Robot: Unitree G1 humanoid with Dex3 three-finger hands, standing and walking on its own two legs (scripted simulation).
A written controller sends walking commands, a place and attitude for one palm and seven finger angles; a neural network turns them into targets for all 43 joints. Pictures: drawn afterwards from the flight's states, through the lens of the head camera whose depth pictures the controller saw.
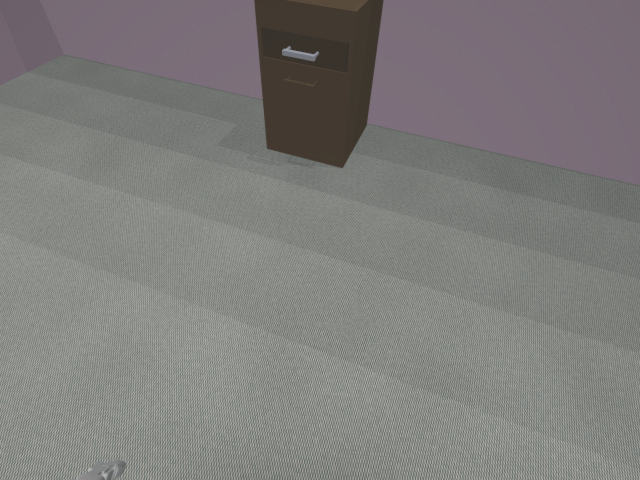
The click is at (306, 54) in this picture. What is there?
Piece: drawer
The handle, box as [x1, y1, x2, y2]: [282, 46, 318, 60]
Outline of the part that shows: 282,50 283,55 309,60 314,60 318,54 318,52 310,54 290,50 290,46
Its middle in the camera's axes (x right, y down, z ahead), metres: -0.09 -0.78 +1.63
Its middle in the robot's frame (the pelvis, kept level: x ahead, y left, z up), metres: +1.72 +0.17 -0.21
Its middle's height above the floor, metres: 0.56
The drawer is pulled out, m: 0.00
